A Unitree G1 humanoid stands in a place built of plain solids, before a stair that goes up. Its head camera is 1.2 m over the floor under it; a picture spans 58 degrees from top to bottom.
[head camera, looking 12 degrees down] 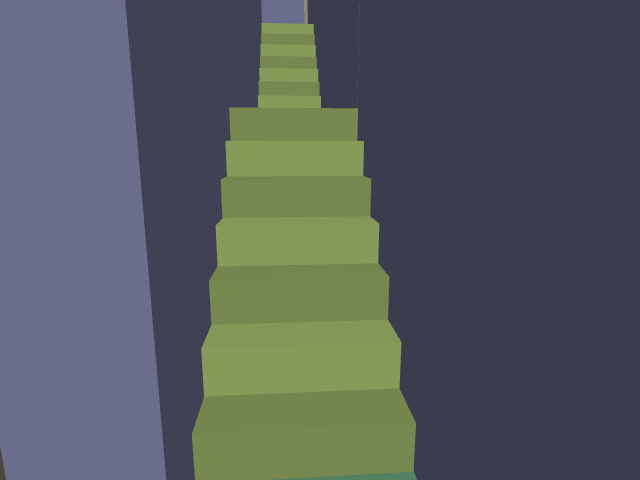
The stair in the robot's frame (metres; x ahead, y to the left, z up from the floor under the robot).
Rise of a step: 0.21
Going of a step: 0.24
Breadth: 0.82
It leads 4 degrees to the left of straight ahead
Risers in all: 7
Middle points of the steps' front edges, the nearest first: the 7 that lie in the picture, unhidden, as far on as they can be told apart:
1.39 0.05 0.21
1.63 0.07 0.42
1.88 0.09 0.62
2.12 0.11 0.83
2.36 0.13 1.04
2.60 0.14 1.24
2.85 0.16 1.45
